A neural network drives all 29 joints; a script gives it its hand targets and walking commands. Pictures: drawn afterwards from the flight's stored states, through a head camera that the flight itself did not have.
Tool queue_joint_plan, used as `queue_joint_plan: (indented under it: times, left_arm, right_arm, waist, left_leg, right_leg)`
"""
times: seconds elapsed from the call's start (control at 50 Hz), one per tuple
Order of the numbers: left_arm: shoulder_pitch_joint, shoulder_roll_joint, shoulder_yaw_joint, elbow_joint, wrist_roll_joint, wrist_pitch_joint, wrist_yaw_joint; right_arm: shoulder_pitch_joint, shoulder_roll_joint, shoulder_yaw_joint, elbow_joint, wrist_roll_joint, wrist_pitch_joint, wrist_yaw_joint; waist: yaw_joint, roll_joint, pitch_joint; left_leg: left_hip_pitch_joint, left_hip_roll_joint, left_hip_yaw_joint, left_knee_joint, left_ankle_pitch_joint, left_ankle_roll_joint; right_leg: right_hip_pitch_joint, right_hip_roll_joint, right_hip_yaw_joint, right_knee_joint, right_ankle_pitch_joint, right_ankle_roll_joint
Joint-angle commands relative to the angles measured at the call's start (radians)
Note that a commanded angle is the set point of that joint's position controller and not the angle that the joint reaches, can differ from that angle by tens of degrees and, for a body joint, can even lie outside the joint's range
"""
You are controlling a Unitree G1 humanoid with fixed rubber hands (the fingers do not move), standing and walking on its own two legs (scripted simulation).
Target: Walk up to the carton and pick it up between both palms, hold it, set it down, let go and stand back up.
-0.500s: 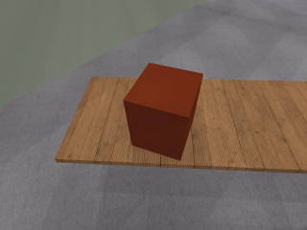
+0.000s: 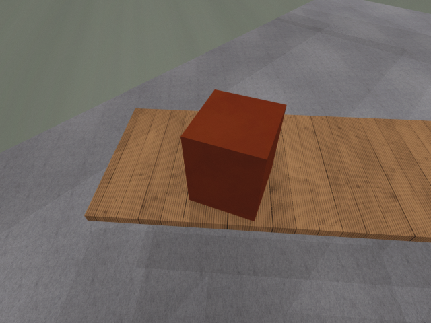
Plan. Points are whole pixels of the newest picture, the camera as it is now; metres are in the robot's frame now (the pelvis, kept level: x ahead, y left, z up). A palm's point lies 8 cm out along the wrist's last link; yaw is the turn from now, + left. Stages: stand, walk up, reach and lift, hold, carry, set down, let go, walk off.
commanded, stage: stand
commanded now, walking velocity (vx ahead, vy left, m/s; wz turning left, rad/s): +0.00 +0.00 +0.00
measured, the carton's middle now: (234, 155) +0.56 -0.04 -0.05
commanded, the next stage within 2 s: none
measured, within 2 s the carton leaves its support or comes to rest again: neither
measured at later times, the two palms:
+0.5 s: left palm out of the picture -0.01 +0.23 -0.14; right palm out of the picture +0.01 -0.23 -0.14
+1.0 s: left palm out of the picture -0.01 +0.24 -0.14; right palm out of the picture +0.02 -0.23 -0.14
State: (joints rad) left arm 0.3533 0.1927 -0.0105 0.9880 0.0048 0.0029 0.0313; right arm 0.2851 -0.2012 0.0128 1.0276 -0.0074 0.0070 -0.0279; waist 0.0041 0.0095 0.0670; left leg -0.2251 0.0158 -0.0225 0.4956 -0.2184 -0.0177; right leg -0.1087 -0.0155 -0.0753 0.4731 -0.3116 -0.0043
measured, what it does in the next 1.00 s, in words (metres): stands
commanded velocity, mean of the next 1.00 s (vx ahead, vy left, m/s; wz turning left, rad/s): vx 0.00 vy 0.00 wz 0.00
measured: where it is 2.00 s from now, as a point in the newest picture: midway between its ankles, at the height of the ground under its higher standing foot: outside the picture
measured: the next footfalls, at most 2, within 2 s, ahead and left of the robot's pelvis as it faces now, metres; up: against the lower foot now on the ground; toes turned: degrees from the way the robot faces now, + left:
none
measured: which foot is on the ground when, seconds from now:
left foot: down 0.00-1.00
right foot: down 0.00-1.00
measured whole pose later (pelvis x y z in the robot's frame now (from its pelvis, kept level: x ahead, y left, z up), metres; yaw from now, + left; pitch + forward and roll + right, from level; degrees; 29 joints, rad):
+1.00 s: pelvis +0.00 +0.00 +0.00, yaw +1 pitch -2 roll +0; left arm 0.33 0.18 -0.02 1.02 0.00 0.00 0.04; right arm 0.27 -0.19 0.02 1.06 0.00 0.00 -0.04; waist 0.00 0.01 0.05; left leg -0.24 0.00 -0.04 0.49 -0.21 -0.01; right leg -0.11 -0.03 -0.08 0.46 -0.31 0.00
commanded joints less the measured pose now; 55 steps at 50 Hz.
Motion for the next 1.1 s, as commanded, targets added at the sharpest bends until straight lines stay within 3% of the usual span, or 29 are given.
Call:
queue_joint_plan:
  times: [0.0,0.16,0.6,1.08]
  left_arm:
    - [0.065,0.131,0.027,-0.042,-0.001,-0.018,0.008]
    - [0.083,0.128,0.025,-0.026,-0.002,-0.017,0.009]
    - [0.075,0.125,0.024,-0.013,-0.006,-0.02,0.015]
    - [0.071,0.115,0.02,0.006,-0.005,-0.017,0.016]
  right_arm:
    - [0.039,-0.128,-0.029,-0.045,0.0,-0.019,-0.009]
    - [0.052,-0.121,-0.028,-0.032,0.0,-0.018,-0.011]
    - [0.053,-0.11,-0.02,-0.015,0.004,-0.025,-0.016]
    - [0.046,-0.108,-0.018,-0.005,0.005,-0.026,-0.02]
  waist:
    - [0.0,-0.007,0.034]
    - [0.0,-0.005,0.048]
    - [-0.001,-0.003,0.004]
    - [0.001,-0.004,0.013]
  left_leg:
    - [-0.01,0.064,-0.091,-0.107,0.044,0.029]
    - [-0.028,0.063,-0.098,-0.112,0.021,0.028]
    - [-0.014,0.066,-0.099,-0.091,0.156,0.031]
    - [-0.011,0.064,-0.107,-0.091,0.184,0.033]
  right_leg:
    - [-0.095,-0.088,0.115,-0.143,0.04,-0.011]
    - [-0.109,-0.089,0.116,-0.142,0.027,-0.01]
    - [-0.066,-0.102,0.107,-0.127,0.131,-0.011]
    - [-0.054,-0.105,0.097,-0.129,0.138,-0.007]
